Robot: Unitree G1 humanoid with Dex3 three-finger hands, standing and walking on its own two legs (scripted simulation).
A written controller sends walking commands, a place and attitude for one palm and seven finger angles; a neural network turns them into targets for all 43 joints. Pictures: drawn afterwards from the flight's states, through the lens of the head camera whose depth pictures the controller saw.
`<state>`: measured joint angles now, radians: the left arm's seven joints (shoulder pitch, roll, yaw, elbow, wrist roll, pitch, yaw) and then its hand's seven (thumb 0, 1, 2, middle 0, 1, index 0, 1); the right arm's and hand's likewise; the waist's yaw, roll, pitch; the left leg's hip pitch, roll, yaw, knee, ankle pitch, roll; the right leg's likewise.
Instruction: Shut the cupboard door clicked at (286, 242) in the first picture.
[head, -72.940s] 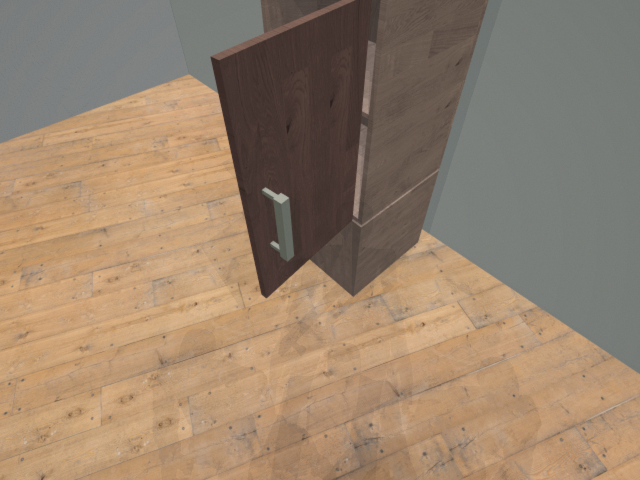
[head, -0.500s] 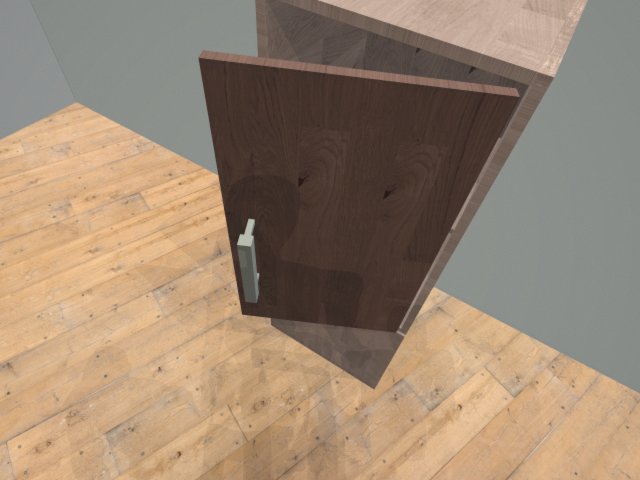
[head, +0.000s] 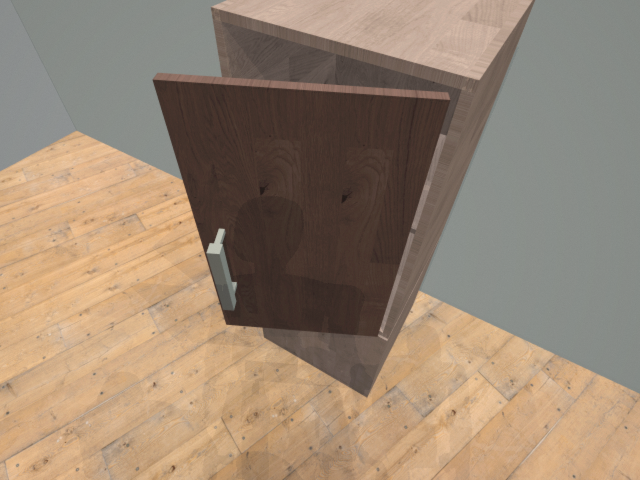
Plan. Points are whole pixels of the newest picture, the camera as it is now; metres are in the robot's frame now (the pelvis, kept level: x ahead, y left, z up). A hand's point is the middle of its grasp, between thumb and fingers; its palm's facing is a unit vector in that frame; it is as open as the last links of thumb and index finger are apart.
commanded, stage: come to a stop and stand still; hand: left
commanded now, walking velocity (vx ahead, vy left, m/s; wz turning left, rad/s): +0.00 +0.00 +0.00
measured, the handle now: (225, 271) +0.47 +0.20 -0.09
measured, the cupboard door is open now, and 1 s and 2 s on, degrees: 26 26 26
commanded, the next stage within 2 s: look again from close up in 0.26 s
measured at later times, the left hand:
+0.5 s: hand out of the picture +0.03 +0.19 -0.17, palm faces +0.05 -0.97 -0.22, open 7.4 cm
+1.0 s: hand out of the picture -0.02 +0.23 -0.18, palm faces +0.02 -0.98 -0.19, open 7.4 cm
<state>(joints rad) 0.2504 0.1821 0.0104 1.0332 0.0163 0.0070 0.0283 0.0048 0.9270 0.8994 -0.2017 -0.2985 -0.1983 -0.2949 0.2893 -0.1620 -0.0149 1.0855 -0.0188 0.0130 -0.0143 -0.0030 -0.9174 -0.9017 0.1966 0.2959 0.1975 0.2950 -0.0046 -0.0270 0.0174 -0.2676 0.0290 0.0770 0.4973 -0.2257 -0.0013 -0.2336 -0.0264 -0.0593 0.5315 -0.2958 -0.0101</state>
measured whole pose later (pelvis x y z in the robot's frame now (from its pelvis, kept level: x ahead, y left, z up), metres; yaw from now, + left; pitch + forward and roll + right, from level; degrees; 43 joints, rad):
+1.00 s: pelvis -0.02 +0.05 +0.00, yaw +0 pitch -3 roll -1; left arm 0.33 0.18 0.00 1.02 0.03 0.02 0.04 0.00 0.91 0.90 -0.20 -0.30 -0.20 -0.29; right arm 0.25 -0.17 -0.02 1.04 -0.01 0.01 0.00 0.00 -0.92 -0.90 0.20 0.30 0.20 0.30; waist 0.00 -0.02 0.04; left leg -0.25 -0.03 0.10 0.47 -0.19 0.08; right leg -0.19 -0.08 -0.04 0.45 -0.22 0.06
